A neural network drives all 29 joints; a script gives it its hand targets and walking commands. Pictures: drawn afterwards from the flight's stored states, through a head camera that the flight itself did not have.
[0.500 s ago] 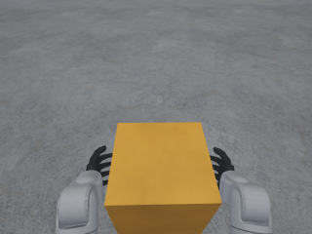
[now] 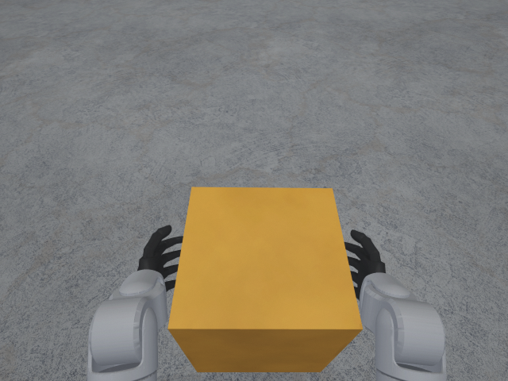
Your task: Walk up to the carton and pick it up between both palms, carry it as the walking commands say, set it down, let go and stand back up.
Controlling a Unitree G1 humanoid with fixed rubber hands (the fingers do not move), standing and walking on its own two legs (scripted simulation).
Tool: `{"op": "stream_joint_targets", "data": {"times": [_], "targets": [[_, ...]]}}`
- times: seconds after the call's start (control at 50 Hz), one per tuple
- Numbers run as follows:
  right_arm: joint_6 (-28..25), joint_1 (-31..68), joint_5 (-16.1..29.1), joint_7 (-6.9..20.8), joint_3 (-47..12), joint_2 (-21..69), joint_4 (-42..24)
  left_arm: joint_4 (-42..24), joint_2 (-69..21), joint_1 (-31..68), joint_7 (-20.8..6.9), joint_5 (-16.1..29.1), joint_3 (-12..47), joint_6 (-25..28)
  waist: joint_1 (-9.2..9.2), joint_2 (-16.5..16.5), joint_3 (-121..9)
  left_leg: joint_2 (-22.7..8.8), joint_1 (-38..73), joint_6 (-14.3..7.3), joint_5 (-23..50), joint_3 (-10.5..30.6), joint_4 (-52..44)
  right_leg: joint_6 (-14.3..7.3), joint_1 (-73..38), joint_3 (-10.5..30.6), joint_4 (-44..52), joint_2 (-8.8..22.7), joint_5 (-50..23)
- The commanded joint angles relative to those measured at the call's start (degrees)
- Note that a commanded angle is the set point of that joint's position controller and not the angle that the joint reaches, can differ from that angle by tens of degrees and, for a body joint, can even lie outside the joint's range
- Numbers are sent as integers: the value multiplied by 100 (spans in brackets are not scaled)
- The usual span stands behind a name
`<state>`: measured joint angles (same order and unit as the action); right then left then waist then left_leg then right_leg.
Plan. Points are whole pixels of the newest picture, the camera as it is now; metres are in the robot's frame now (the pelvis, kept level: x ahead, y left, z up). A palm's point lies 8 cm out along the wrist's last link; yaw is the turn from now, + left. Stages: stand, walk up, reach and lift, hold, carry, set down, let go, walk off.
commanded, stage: carry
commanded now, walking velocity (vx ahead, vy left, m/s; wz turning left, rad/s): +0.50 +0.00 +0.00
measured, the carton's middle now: (260, 286) +0.29 -0.01 +0.02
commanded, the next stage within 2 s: none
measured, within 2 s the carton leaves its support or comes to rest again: neither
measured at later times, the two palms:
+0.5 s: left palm (170, 138) +0.60 +0.17 +0.08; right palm (311, 139) +0.58 -0.13 +0.08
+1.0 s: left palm (197, 68) +0.93 +0.15 +0.09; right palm (301, 69) +0.93 -0.15 +0.07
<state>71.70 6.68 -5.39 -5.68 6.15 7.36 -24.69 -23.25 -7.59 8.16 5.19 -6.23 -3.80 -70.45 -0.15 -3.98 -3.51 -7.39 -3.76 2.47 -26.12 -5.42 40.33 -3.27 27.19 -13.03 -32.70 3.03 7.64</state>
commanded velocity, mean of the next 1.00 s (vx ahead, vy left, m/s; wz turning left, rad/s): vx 0.50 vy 0.00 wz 0.00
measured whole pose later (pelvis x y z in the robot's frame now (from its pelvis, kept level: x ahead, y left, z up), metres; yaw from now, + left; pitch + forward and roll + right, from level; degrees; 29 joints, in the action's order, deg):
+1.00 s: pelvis +0.67 -0.01 +0.00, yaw +1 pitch +3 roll -2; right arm 71.8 5.9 -6.1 -4.9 6.6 7.3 -23.9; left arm -21.6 -7.6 8.3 5.8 -5.9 -3.3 -70.7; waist 1.7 -4.0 -4.2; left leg -6.3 4.6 2.1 -27.9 -7.6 31.5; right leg -4.0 28.2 -13.3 -29.5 0.7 4.7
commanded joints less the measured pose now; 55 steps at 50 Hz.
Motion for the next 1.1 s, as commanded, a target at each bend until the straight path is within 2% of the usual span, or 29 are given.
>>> {"op": "stream_joint_targets", "data": {"times": [0.0,0.02,0.04,0.06,0.08,0.16,0.3,0.34,0.38,0.4,0.42,0.44,0.46,0.48,0.52,0.56,0.62,0.7,0.82,0.88,0.92,0.94,0.96,0.98,1.0,1.02,1.04,1.06,1.08], "targets": [[-77,3173,2481,1562,-4421,4878,-924,-496,-5144,2281,-1469,2358,3767,74,131,1837,-2189,565,-3814,-200,-447,559,3875,-809,-4572,3608,1311,2072,-2117],[-139,3263,2487,1567,-4338,5005,-826,-531,-5351,2532,-1473,2415,3810,103,117,1078,-2168,344,-3753,-271,-150,661,3659,-741,-4327,3093,1173,2016,-2139],[-177,3196,2453,1567,-4261,5143,-719,-650,-5404,2620,-1468,2408,3784,139,103,647,-2004,172,-3546,-283,138,609,3029,-595,-3834,2688,1320,1968,-1679],[-230,3186,2445,1557,-4257,5326,-737,-888,-5510,2822,-1490,2466,3829,174,86,681,-1903,105,-3188,-256,269,529,2404,-403,-3360,2211,1467,1795,-1160],[-275,3226,2433,1525,-4302,5459,-798,-1004,-5496,2974,-1527,2524,3833,205,82,1002,-1833,226,-2949,-206,443,281,2028,-309,-3117,1789,1582,1629,-1012],[-306,3146,2317,1358,-4358,5414,-890,-832,-5325,2636,-1631,2598,3771,174,109,1596,-1559,278,-3139,-115,1335,-148,990,-320,-3334,1101,1954,1394,-1815],[-9,2926,2364,1464,-4251,5069,-589,-672,-5053,2386,-1611,2440,3758,-42,149,1307,-860,493,-2613,-170,2654,-741,-1138,-162,-3371,304,2121,1073,-2037],[72,2937,2431,1527,-4253,4986,-473,-590,-5025,2425,-1590,2390,3777,-101,117,1338,-991,608,-2064,-310,2677,-787,-1461,-31,-3437,177,1513,1056,-2891],[118,2751,2469,1588,-4198,4922,-249,-464,-4977,2530,-1551,2329,3766,-157,-86,1163,-1383,810,-652,-402,2572,-928,-1831,178,-2896,-139,121,774,-2840],[115,2726,2460,1616,-4157,4815,-238,-341,-4898,2594,-1533,2272,3734,-178,-216,794,-1675,537,456,-435,2295,-611,-1837,276,-2022,-124,-1017,601,-1939],[80,2728,2370,1631,-3998,4689,-67,-2,-4835,2538,-1532,2140,3608,-178,-198,-407,-1999,-579,1163,-522,2177,824,-1782,405,-1004,4,-2384,290,-51],[-5,2618,2363,1631,-3885,4733,98,-187,-4883,2590,-1498,2265,3705,-140,-69,-1889,-2470,-1726,2690,-1328,2379,3223,-2210,552,988,676,-3956,-421,2217],[-128,2963,2507,1638,-4122,5133,-311,-514,-5062,3025,-1496,2381,3929,-30,-53,-1006,-2367,-1513,2334,-1285,2668,2925,-2233,363,1261,1465,-4334,-14,2075],[-188,3237,2539,1646,-4205,5331,-474,-474,-5321,3124,-1512,2451,3979,32,-43,-590,-2425,-1337,1943,-1114,2888,2457,-2106,303,1272,1529,-4356,166,1867],[-289,3587,2613,1645,-4264,5530,-714,-512,-5692,3255,-1522,2482,3973,169,-33,254,-2345,-1190,1175,-1007,2390,1628,-2329,252,969,1470,-3675,505,1205],[-386,3676,2658,1621,-4217,5467,-923,-574,-5767,3212,-1473,2555,4007,265,-41,12,-2155,-991,895,-957,2113,1122,-2669,326,857,1261,-2971,466,872],[-353,3090,2562,1609,-4159,5343,-805,-677,-5615,2881,-1351,2453,4052,288,-29,-349,-1939,-897,1111,-841,3030,652,-2789,444,1121,1016,-2193,430,458],[-249,2730,2445,1649,-4063,5085,-736,-605,-5454,2581,-1309,2379,4081,183,-17,-469,-1643,-730,1541,-660,4371,168,-2623,482,1347,672,-1316,274,-32],[-119,2591,2278,1639,-3942,4737,-619,-483,-5086,2570,-1336,2395,3992,9,-71,-565,-913,-618,1678,-763,4892,-157,-2560,373,1338,249,-200,49,-528],[-75,2575,2190,1613,-3893,4581,-553,-343,-4967,2558,-1347,2384,3909,-57,-33,-712,-823,-602,1493,-623,5841,-391,-2288,237,515,98,396,-87,-764],[-85,2650,2182,1595,-3902,4501,-651,-326,-4946,2560,-1360,2366,3899,-43,21,-676,-1248,-463,1359,-428,6556,-597,-1350,147,-824,-142,683,-347,-870],[-94,2762,2180,1589,-3947,4475,-730,-308,-4989,2579,-1372,2406,3916,-19,148,-279,-1581,-212,839,-285,6083,-755,-234,93,-2034,-210,977,-399,-1018],[-100,2936,2182,1588,-3971,4406,-804,-307,-4968,2513,-1387,2414,3886,3,313,359,-2090,-15,-319,-152,4465,-602,1199,58,-3452,288,624,98,-856],[-83,3222,2299,1542,-4198,4552,-1012,-208,-4847,2571,-1427,2464,3837,61,167,2344,-2842,749,-2548,77,1315,-333,3258,-873,-5236,3199,716,1792,-1226],[-98,3196,2315,1540,-4383,4635,-1019,-227,-4974,2527,-1428,2484,3813,108,84,2373,-2661,864,-3353,-109,-354,330,4064,-894,-5100,3905,1185,2034,-2182],[-164,3210,2422,1548,-4389,4759,-1074,-472,-5188,2581,-1417,2507,3832,156,110,1812,-2483,604,-3465,-241,-200,625,4216,-745,-4634,3421,1197,1875,-2738],[-225,3301,2438,1551,-4330,4923,-1003,-571,-5367,2818,-1407,2510,3865,193,105,1065,-2490,373,-3430,-319,148,714,3757,-628,-4391,2964,1134,1836,-2607],[-264,3283,2427,1545,-4266,5029,-966,-615,-5449,2825,-1412,2464,3814,203,104,655,-2280,236,-3298,-332,456,619,3176,-538,-3887,2623,1270,1829,-2016],[-307,3272,2433,1530,-4335,5195,-1065,-832,-5510,2896,-1429,2492,3835,229,76,733,-2167,145,-3002,-296,622,546,2683,-392,-3405,2220,1449,1687,-1420]]}}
